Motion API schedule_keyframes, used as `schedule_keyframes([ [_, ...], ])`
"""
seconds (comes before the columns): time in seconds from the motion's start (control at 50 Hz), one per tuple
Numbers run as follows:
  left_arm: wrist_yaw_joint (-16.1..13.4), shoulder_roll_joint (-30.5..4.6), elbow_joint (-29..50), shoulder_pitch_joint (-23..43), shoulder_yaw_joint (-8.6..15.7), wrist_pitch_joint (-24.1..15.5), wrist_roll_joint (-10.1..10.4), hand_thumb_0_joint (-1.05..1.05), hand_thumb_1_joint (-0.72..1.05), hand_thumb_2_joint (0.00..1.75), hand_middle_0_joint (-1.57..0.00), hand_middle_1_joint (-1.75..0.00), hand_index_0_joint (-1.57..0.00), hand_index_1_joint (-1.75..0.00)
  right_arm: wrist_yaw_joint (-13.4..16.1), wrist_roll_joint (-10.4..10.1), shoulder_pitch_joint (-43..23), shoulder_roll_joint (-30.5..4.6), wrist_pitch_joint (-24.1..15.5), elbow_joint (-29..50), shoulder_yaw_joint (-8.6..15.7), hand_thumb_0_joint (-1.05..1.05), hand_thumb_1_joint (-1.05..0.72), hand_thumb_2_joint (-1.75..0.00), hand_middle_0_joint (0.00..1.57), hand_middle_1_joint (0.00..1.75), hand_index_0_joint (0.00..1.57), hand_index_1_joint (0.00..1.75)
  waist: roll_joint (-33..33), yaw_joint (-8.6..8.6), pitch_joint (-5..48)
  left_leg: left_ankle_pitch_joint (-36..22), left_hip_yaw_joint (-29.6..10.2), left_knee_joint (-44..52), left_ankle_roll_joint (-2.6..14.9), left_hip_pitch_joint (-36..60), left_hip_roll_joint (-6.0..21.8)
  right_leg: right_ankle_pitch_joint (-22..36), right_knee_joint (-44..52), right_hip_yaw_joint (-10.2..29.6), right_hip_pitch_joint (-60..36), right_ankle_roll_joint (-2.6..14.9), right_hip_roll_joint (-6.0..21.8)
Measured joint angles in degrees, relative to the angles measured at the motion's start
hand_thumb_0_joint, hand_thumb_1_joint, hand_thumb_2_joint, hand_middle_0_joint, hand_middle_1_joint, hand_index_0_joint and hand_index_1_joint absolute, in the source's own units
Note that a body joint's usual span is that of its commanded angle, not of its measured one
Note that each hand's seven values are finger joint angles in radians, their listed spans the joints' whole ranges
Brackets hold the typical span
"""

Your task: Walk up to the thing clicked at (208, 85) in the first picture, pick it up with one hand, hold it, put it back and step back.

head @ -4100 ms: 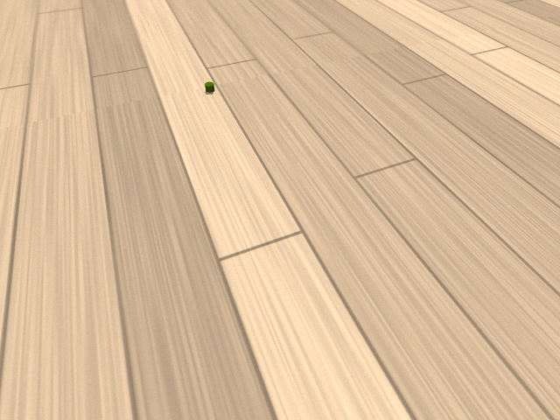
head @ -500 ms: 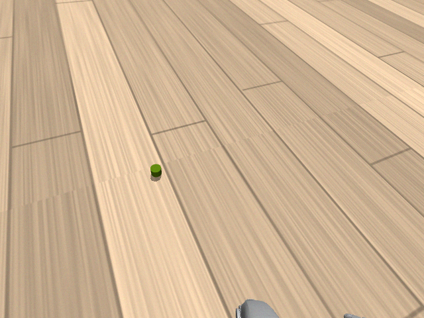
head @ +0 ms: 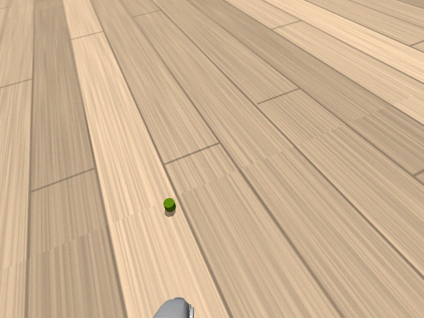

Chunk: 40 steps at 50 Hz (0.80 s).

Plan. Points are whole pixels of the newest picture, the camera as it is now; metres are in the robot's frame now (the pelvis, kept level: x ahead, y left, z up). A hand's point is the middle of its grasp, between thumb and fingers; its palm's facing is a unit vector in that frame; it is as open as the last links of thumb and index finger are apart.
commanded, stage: walk up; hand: left
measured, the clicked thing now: (169, 205) +0.79 +0.31 -0.75
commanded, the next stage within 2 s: none
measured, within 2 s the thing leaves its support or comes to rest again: neither
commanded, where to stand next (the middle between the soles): +0.39 +0.07 m, yaw +0 degrees
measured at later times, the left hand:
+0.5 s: hand (81, 286) +0.22 +0.34 -0.15, palm faces -0.06 -0.94 -0.33, open 7.4 cm
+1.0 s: hand (92, 240) +0.32 +0.33 -0.13, palm faces -0.03 -0.90 -0.44, open 7.4 cm
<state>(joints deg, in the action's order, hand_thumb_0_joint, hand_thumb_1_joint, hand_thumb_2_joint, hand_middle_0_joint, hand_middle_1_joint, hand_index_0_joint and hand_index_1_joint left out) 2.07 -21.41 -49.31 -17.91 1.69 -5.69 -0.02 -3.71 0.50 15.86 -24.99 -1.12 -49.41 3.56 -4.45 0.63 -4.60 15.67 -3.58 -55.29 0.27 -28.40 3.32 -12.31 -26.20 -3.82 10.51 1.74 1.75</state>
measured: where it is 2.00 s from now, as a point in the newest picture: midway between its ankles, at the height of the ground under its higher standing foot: (213, 293)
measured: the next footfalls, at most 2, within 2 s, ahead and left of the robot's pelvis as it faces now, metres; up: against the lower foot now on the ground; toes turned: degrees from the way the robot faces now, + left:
left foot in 0.20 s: +0.21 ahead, +0.18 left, +0.00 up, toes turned +6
right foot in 0.66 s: +0.34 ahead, -0.07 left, +0.00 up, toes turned -4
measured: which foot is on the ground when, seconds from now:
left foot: up 0.00-0.18, down 0.20-0.68, up 0.70-1.00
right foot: down 0.00-0.24, up 0.26-0.64, down 0.66-1.00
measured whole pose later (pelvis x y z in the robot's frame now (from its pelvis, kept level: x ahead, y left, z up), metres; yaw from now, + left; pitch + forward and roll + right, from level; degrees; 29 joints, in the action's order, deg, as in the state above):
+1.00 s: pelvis +0.28 +0.05 -0.01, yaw -1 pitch -3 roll +0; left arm 0.8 -22.7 -49.1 -19.1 1.5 -4.4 -0.7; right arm -2.3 0.5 13.9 -24.6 -0.3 -49.8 3.2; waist -3.5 1.6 -6.2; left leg 15.1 -1.2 -44.4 -0.7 -26.5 4.2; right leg -14.1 -30.2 -2.7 12.7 0.9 1.6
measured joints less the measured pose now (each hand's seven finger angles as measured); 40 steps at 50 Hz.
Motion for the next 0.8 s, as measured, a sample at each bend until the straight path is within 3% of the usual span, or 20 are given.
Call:
schedule_keyframes([
  [0.1, 0.25, -1.57, 0.31, -1.70, 0.84, 0.24, -0.49, 0.01, 0.90, 0.90, -0.21, -0.30, -0.20, -0.30, -1.00, 0.87, -0.21, 0.12, 0.46, -1.16, 0.62, 0.01, -0.91, -0.89, 0.20, 0.30, 0.20, 0.30, 0.65, 0.56, 0.44, -4.03, 2.24, 13.16, -1.08, 0.11, 2.21, -3.00, 0.16, -1.29, -3.00, -0.71, -0.20],
  [0.2, 0.24, -3.61, -0.33, -3.12, 1.26, 0.95, -0.63, 0.01, 0.90, 0.90, -0.21, -0.30, -0.20, -0.30, -1.51, 1.14, -0.03, 0.37, -0.30, -1.71, 0.87, 0.01, -0.91, -0.89, 0.20, 0.30, 0.20, 0.30, 2.62, 0.95, 1.76, -5.09, 4.52, 21.35, 0.24, 5.87, 1.95, -9.33, -5.00, -1.65, -3.64, -2.50, 0.62],
  [0.24, -0.14, -4.57, -1.23, -2.99, 1.49, 1.66, -0.72, 0.01, 0.90, 0.90, -0.21, -0.30, -0.20, -0.30, -0.97, 1.35, -0.47, 1.16, -1.37, -1.54, 1.02, 0.01, -0.91, -0.89, 0.20, 0.30, 0.20, 0.30, 6.01, 0.56, 1.39, -4.45, 6.41, 19.67, -0.08, 6.87, -0.32, -12.77, -12.45, -0.06, -1.55, -1.47, 3.56],
  [0.3, -0.81, -3.85, -2.56, -1.78, 0.93, 2.85, -0.29, 0.01, 0.91, 0.90, -0.21, -0.30, -0.20, -0.30, -0.11, 0.69, -0.28, 1.71, -2.73, 0.02, 0.71, 0.01, -0.91, -0.89, 0.20, 0.30, 0.20, 0.30, 6.45, -0.93, 0.37, -1.18, 6.94, 17.60, 0.50, 8.26, -0.53, -14.85, -30.01, 4.49, 5.90, 0.36, 0.69],
  [0.36, -0.66, -3.89, -2.52, -0.21, 0.26, 2.75, 0.23, 0.01, 0.91, 0.90, -0.20, -0.30, -0.20, -0.30, 0.59, 0.07, 0.96, 2.87, -2.91, 0.41, -0.19, 0.01, -0.91, -0.89, 0.20, 0.30, 0.20, 0.30, 7.28, -1.73, -0.36, -1.62, 7.02, 21.47, 0.85, 11.84, -0.93, -11.95, -36.01, 5.67, 12.20, 0.90, -0.56],
  [0.5, 0.60, -3.03, -1.62, 1.41, 0.32, 2.86, 0.29, 0.01, 0.91, 0.90, -0.20, -0.30, -0.20, -0.30, 1.11, 0.12, 3.59, 3.08, -2.71, 0.71, -0.96, 0.01, -0.90, -0.89, 0.20, 0.30, 0.20, 0.30, 7.65, -2.15, -1.19, -0.98, 8.73, 27.50, 1.57, 18.63, -2.48, -4.82, -24.57, 4.77, 17.86, -1.21, 2.54],
  [0.62, 1.23, -1.97, -2.04, 2.22, 0.60, 2.58, -0.25, 0.01, 0.91, 0.90, -0.21, -0.30, -0.20, -0.30, 0.97, 0.25, 4.68, 1.52, -1.83, 1.38, -0.60, 0.01, -0.90, -0.89, 0.20, 0.30, 0.20, 0.30, 5.15, -2.81, -0.68, 3.71, 9.83, 25.26, 0.55, 20.73, -2.58, -0.50, -11.77, 2.63, 14.29, -0.94, 2.59],
  [0.66, 1.05, -1.85, -1.98, 2.28, 0.85, 1.78, -0.35, 0.01, 0.91, 0.90, -0.21, -0.30, -0.20, -0.30, 0.97, 0.14, 4.85, 0.96, -1.20, 1.49, -0.54, 0.01, -0.90, -0.89, 0.20, 0.30, 0.20, 0.30, 3.88, -2.66, -0.36, 6.90, 9.78, 21.63, -0.12, 20.28, -1.88, 2.50, -7.86, 2.08, 11.28, -0.72, 1.41],
  [0.7, 0.47, -0.90, -1.65, 2.87, 1.05, 0.77, -0.62, 0.01, 0.91, 0.90, -0.21, -0.30, -0.20, -0.30, 1.28, -0.03, 4.07, 0.40, -0.48, 1.04, -0.34, 0.01, -0.90, -0.89, 0.20, 0.30, 0.20, 0.30, 0.49, -2.50, -1.30, 10.05, 7.51, 13.32, 1.38, 17.99, 0.24, 1.23, -9.34, 0.35, 10.26, -0.37, -0.68],
  [0.76, 0.02, -0.78, -0.46, 2.48, 0.77, 0.05, -0.18, 0.01, 0.91, 0.90, -0.21, -0.30, -0.20, -0.30, 1.54, 0.14, 2.74, 1.10, 0.50, 0.26, -1.08, 0.01, -0.91, -0.89, 0.20, 0.30, 0.20, 0.30, 0.90, -0.85, -1.24, 12.66, 5.38, -1.16, 1.89, 11.75, -2.50, -1.09, -10.06, 0.97, 8.99, 0.38, -0.11],
  [0.8, -0.32, -0.35, -0.11, 1.78, 0.45, 0.01, 0.21, 0.01, 0.91, 0.90, -0.21, -0.30, -0.20, -0.30, 1.40, -0.14, 1.77, 0.89, 0.61, 0.05, -1.26, 0.01, -0.91, -0.89, 0.20, 0.30, 0.20, 0.30, 0.63, -0.16, -1.12, 10.51, 4.39, -5.29, 1.75, 7.88, -2.88, -0.56, -7.37, 1.15, 6.80, 0.25, 0.13],
])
